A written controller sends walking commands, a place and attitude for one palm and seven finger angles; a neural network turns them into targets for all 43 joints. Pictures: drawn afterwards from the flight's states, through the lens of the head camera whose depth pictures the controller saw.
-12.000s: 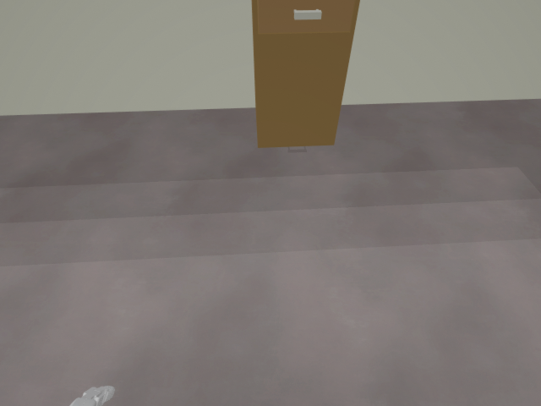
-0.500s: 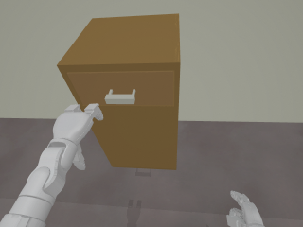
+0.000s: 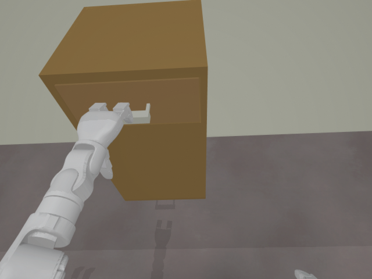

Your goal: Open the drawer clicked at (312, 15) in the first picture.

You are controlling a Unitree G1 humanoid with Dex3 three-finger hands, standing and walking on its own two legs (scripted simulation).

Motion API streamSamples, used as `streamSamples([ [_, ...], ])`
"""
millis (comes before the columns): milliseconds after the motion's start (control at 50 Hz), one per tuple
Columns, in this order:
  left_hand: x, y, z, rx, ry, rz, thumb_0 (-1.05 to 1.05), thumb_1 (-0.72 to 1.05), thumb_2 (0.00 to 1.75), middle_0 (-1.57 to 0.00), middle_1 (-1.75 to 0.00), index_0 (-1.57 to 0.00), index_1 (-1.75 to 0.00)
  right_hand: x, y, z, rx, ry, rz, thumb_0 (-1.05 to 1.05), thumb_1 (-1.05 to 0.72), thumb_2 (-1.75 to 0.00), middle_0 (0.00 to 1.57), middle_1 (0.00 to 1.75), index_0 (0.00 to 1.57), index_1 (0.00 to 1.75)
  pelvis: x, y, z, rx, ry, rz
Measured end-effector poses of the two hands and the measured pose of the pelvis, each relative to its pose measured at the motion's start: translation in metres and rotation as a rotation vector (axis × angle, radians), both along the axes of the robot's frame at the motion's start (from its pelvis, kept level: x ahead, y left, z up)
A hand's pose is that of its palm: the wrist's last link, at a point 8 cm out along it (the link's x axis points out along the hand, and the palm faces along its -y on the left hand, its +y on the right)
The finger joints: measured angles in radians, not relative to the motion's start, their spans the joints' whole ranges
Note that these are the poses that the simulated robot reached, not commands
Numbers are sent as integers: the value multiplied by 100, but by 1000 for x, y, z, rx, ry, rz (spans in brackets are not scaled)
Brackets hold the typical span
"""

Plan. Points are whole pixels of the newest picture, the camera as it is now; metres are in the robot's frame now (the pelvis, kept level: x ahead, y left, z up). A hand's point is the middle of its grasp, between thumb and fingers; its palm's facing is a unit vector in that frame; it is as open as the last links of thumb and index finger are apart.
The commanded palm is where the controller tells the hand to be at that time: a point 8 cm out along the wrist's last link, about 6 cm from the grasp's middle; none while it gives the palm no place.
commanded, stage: move the hooked fingers above the handle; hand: left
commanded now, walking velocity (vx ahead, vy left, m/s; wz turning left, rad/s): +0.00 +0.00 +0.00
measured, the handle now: (131, 112) +0.57 +0.21 -0.01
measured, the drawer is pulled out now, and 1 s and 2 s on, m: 0.00 0.00 0.00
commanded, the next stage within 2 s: none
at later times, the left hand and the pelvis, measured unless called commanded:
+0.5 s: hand (122, 121) +0.47 +0.20 +0.06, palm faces -0.02 -0.02 -1.00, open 13.8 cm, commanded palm +0.46 +0.21 +0.11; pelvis +0.01 +0.00 -0.01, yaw +0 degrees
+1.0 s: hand (125, 108) +0.53 +0.20 +0.05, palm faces -0.01 -0.02 -1.00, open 13.8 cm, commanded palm +0.50 +0.22 +0.10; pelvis +0.00 +0.00 -0.02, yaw -1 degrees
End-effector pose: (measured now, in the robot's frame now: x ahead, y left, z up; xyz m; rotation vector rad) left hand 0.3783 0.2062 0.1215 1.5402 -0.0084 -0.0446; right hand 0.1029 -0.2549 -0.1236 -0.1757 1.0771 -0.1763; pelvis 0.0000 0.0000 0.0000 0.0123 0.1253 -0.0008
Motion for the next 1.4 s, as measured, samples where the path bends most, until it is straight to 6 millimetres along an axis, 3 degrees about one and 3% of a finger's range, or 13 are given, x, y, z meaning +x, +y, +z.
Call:
streamSamples([
  [260, 39, 16, -7, 39, 3, 100, 0, -48, 30, -32, -120, -32, -120, -14, 0, -6, 3, 64, -37, 1, -90, -90, 20, 30, 20, 30, 8, 4, -3, -5, 51, 0],
  [480, 68, -8, -12, 8, 3, 0, 0, -48, 30, -32, -120, -32, -120, -22, -6, -6, -28, 89, -56, 1, -90, -90, 20, 30, 20, 30, 11, 4, -8, -10, 90, 2],
  [700, 94, 5, -17, 47, 22, 120, 0, -48, 30, -32, -120, -32, -120, -64, -10, -13, -21, 198, -107, 1, -90, -90, 20, 30, 20, 30, 11, 2, -12, -13, 142, -7],
  [920, 118, -12, -22, 7, 20, 28, 0, -48, 30, -33, -120, -32, -120, -106, -18, -6, -81, 274, -161, 1, -90, -90, 20, 30, 20, 30, 6, 2, -16, -20, 178, -7],
  [1080, 126, 8, -25, 36, 16, 129, 0, -48, 30, -32, -120, -32, -120, -127, -12, -9, -65, 315, -189, 1, -90, -90, 20, 30, 20, 30, 6, 8, -19, -21, 209, -28],
  [1160, 119, 15, -32, 40, 76, 134, 0, -48, 30, -32, -120, -32, -120, -128, -6, -9, -53, 323, -193, 1, -90, -90, 20, 30, 20, 30, 8, 10, -17, -24, 202, -27],
  [1220, 114, 7, -31, 28, 79, 67, 0, -48, 30, -32, -120, -32, -120, -123, -1, -8, -52, 321, -181, 1, -90, -90, 20, 30, 20, 30, 9, 12, -16, -28, 192, -18],
  [1320, 113, -13, -20, -12, 0, -31, 0, -48, 30, -33, -120, -33, -120, -110, 2, -10, -53, 295, -151, 1, -90, -90, 20, 30, 20, 30, 9, 14, -17, -32, 184, -3],
  [1400, 119, -12, -10, -5, -75, 20, 0, -48, 30, -33, -120, -32, -120, -98, 2, -13, -42, 253, -141, 1, -90, -90, 20, 30, 20, 30, 7, 15, -19, -28, 191, -9],
])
